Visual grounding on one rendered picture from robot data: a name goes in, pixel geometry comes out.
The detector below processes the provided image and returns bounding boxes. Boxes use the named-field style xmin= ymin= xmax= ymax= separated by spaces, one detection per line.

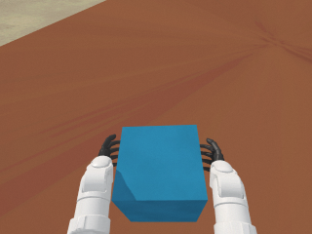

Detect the carton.
xmin=111 ymin=125 xmax=208 ymax=222

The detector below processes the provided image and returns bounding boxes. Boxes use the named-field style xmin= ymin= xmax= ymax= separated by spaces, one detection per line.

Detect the robot left forearm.
xmin=67 ymin=155 xmax=113 ymax=234

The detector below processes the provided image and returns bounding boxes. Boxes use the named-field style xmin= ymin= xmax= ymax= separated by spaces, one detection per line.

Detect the robot right forearm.
xmin=210 ymin=160 xmax=257 ymax=234

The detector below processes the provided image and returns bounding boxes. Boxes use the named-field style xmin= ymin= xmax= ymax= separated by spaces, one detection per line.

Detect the robot left hand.
xmin=98 ymin=134 xmax=121 ymax=167

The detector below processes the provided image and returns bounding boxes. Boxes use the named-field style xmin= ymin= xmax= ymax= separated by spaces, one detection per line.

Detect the robot right hand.
xmin=200 ymin=138 xmax=225 ymax=172

